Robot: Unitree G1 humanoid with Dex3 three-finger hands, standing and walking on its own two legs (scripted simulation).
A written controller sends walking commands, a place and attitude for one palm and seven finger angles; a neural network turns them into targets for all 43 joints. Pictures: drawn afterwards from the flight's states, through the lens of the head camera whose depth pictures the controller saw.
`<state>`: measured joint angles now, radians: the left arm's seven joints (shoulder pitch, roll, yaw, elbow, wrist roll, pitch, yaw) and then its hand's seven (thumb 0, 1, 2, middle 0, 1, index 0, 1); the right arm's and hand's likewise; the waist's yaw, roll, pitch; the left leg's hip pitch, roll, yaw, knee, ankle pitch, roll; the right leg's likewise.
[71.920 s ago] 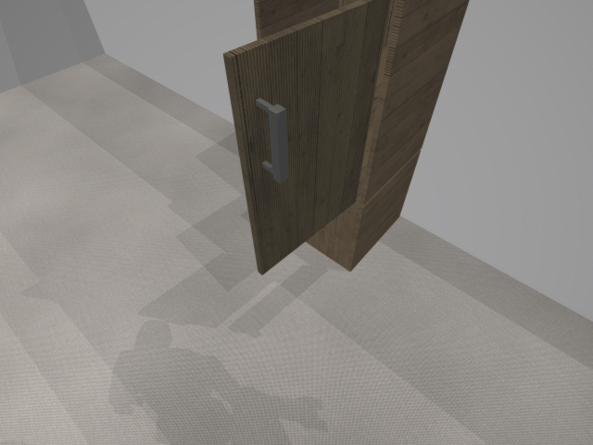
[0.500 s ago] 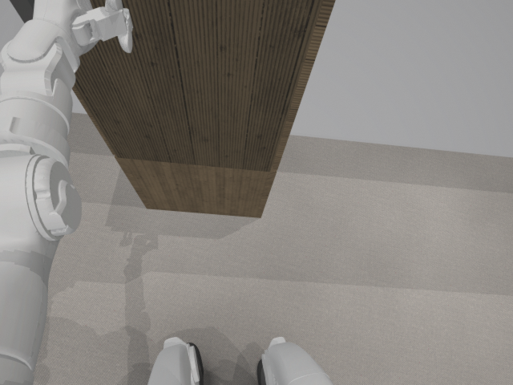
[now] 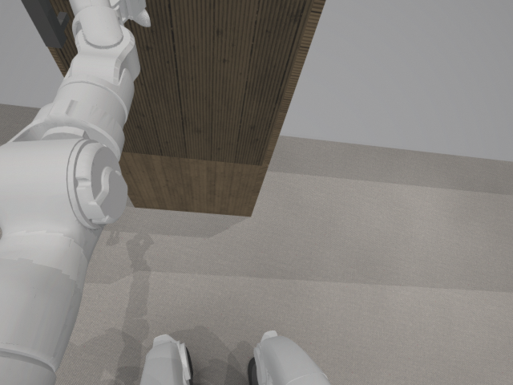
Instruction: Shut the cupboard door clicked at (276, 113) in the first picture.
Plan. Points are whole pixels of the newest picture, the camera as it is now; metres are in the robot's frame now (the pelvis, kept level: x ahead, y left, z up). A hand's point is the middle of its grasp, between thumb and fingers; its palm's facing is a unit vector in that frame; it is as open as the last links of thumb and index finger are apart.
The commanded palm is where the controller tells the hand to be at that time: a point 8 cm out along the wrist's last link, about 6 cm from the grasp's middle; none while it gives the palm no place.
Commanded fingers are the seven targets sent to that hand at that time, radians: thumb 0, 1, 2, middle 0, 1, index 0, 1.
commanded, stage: pull the fist back off the door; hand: left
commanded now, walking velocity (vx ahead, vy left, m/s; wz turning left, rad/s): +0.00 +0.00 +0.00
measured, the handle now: out of the picture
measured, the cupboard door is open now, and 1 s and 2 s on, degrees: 0 0 0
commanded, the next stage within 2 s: draw the hand back to the body in 0.60 s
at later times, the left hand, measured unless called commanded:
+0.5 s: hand (146, 21) +0.59 +0.04 +0.16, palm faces +0.09 -1.00 +0.00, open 3.1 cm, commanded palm +0.54 +0.08 +0.17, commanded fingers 0.00 0.90 0.90 -1.30 -1.50 -1.30 -1.50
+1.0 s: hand (98, 62) +0.49 +0.10 +0.18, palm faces +0.14 -0.99 -0.02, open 3.1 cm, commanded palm +0.44 +0.14 +0.19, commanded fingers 0.00 0.90 0.90 -1.30 -1.50 -1.30 -1.50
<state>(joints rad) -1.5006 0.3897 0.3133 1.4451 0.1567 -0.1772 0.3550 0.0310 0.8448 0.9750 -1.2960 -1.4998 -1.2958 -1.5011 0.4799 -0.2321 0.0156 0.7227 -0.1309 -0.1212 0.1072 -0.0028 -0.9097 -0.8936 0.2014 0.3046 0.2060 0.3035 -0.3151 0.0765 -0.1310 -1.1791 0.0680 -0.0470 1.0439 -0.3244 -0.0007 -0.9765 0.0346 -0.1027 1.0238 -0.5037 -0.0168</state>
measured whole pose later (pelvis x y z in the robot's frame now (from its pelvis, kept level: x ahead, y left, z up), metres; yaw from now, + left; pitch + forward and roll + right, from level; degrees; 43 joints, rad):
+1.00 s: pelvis +0.06 -0.02 +0.06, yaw +0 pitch +10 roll +1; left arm -0.60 0.15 0.21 0.75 -0.09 -0.21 0.09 0.02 0.90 0.89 -1.30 -1.50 -1.30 -1.50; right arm 0.36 -0.25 -0.03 0.62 0.01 0.01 0.04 0.00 -0.91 -0.89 0.20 0.30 0.20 0.30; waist -0.06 0.06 -0.13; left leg -0.57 0.06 0.04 0.71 -0.31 -0.02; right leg -0.42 0.02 -0.02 0.72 -0.47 -0.03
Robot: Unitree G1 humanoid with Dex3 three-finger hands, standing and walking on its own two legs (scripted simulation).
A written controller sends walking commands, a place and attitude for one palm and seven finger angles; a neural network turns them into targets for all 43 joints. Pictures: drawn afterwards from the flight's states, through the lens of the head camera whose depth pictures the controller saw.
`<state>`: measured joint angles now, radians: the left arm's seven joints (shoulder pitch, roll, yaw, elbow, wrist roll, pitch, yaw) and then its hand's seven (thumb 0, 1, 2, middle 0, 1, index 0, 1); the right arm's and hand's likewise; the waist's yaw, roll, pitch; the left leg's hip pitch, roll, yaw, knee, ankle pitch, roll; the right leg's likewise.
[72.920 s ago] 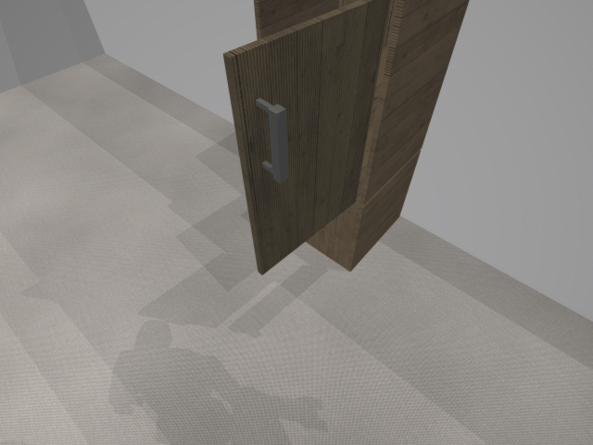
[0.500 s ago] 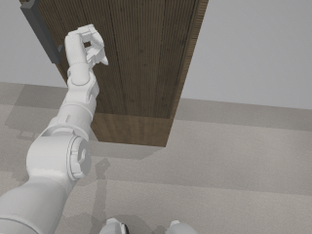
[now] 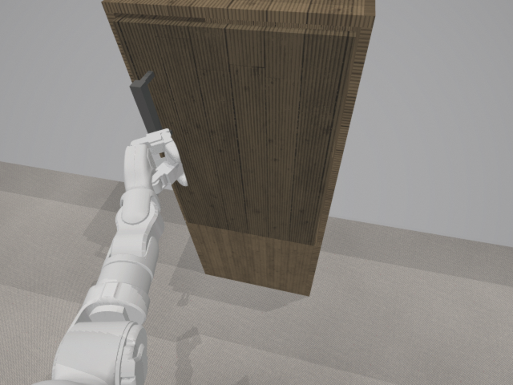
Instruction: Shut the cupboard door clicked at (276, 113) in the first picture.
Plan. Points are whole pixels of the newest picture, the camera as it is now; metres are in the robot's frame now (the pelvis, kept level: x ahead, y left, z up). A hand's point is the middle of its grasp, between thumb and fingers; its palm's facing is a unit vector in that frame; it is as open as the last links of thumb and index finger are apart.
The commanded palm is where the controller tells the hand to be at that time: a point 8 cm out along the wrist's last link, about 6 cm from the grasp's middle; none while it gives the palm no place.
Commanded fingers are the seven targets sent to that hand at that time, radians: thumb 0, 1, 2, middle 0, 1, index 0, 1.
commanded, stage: draw the hand back to the body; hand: left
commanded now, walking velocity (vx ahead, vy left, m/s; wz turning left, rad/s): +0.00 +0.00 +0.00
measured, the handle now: (155, 113) +0.59 +0.20 +0.11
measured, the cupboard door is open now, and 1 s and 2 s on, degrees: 0 0 0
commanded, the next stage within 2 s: step back with the hand held close in 1.30 s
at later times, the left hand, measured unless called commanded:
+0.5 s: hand (97, 243) +0.27 +0.19 +0.15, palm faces +0.19 -0.95 -0.24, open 3.4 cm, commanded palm +0.23 +0.24 +0.17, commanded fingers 0.00 0.90 0.90 -0.75 -0.90 -0.75 -0.90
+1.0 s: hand out of the picture +0.16 +0.30 +0.18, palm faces +0.48 -0.76 -0.43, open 6.7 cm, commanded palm +0.12 +0.33 +0.20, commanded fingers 0.00 0.90 0.90 -0.20 -0.30 -0.20 -0.30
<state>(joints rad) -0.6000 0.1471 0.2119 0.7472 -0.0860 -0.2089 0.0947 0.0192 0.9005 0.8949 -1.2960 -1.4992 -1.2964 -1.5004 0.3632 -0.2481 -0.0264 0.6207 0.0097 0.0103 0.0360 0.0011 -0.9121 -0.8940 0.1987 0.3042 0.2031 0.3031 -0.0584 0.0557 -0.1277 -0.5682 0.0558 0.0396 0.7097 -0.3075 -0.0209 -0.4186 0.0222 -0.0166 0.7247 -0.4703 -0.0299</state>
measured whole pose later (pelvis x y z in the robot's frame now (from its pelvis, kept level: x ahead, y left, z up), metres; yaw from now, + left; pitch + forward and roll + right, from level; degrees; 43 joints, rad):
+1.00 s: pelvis -0.01 +0.03 +0.03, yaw +1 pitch -3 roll +0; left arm 0.50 0.35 0.37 -0.34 -0.08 -0.11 0.10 0.02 0.89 0.89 -0.34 -0.45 -0.34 -0.45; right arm 0.20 -0.23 0.02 0.62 0.02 -0.06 -0.08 0.01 -0.91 -0.89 0.20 0.30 0.20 0.30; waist 0.06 0.07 -0.01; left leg -0.19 0.01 0.04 0.43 -0.18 0.01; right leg -0.01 -0.01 -0.02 0.38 -0.31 0.00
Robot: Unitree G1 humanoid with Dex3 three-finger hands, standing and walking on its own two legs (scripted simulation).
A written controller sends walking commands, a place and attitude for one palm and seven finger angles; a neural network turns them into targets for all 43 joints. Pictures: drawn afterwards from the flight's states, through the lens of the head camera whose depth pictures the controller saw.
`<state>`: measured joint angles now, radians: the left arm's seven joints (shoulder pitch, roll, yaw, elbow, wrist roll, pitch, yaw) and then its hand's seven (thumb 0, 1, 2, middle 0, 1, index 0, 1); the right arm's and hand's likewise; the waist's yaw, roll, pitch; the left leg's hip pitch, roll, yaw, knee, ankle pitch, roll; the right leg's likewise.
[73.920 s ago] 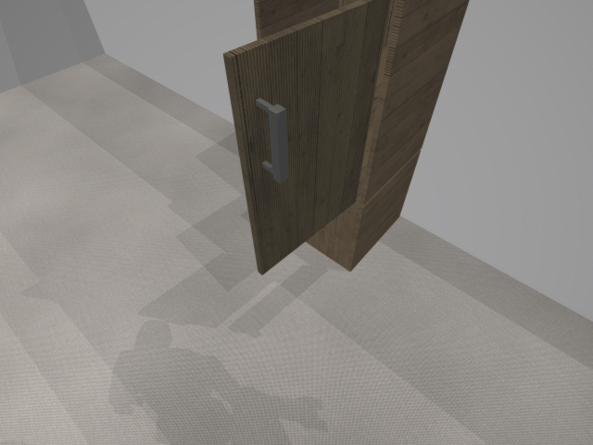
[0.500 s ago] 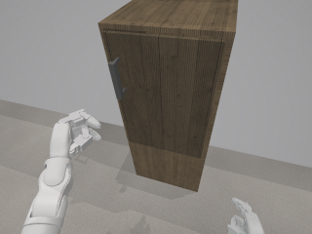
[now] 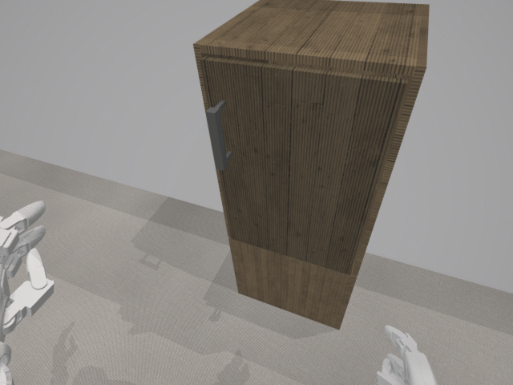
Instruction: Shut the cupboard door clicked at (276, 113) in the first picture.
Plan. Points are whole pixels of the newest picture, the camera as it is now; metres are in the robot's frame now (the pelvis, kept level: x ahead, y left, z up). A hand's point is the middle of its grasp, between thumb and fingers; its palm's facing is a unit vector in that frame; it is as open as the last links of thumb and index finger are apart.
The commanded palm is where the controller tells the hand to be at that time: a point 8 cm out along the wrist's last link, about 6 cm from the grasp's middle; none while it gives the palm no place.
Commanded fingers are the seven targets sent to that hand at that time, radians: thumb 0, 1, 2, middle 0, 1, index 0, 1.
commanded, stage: draw the hand back to the body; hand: left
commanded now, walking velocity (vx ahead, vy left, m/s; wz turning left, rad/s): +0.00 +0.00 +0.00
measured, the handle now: (221, 136) +0.61 +0.16 +0.08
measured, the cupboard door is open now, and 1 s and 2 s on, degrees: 0 0 0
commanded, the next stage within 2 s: step back with the hand held close in 0.30 s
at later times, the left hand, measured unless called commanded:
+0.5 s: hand (70, 270) +0.20 +0.26 +0.15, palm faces +0.43 -0.79 -0.44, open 7.4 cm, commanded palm +0.15 +0.29 +0.17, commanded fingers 0.00 0.90 0.90 -0.20 -0.30 -0.20 -0.30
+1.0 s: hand (14, 322) +0.14 +0.29 +0.14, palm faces +0.39 -0.79 -0.48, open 7.4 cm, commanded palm +0.08 +0.33 +0.17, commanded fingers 0.00 0.90 0.90 -0.20 -0.30 -0.20 -0.30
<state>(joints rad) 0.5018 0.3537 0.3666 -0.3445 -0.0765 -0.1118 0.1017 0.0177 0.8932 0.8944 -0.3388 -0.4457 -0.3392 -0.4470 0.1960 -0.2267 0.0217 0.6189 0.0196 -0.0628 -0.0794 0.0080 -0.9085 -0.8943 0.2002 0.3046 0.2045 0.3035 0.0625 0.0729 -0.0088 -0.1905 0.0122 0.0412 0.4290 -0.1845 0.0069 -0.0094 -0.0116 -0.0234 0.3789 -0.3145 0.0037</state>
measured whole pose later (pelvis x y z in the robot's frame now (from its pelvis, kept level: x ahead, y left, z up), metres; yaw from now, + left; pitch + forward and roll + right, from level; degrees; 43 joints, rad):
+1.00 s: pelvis -0.06 +0.03 -0.01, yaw +0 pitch +0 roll -2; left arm 0.55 0.43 0.39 -0.41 -0.07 -0.16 0.14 0.02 0.89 0.89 -0.21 -0.30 -0.21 -0.30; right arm 0.21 -0.23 0.01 0.55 0.03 0.02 -0.11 0.01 -0.91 -0.89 0.20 0.30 0.21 0.30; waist 0.00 0.05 0.00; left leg -0.39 0.02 0.04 0.50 -0.12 0.05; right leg -0.23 0.00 -0.02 0.49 -0.26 0.03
